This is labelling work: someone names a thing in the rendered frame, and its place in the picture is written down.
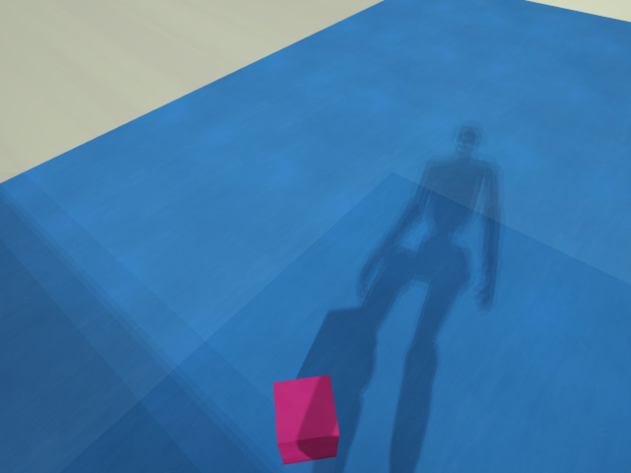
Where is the carton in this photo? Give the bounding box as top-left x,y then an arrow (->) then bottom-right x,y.
273,374 -> 339,465

